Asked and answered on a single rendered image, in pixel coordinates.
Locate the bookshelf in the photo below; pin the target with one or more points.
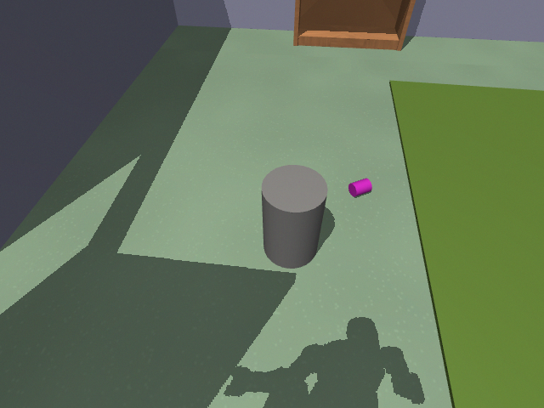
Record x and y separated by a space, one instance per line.
376 24

